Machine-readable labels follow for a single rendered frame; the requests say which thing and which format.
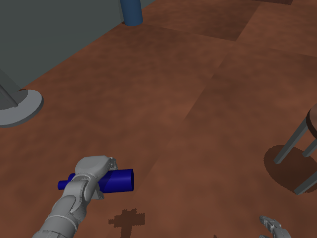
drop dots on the left robot hand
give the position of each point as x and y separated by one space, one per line
97 166

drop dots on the left robot arm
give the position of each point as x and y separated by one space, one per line
70 210

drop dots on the stool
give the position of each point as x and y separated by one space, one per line
310 122

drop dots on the right robot hand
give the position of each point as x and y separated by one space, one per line
274 227

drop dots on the bottle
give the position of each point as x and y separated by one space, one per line
112 181

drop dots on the coat stand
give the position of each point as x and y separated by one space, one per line
19 107

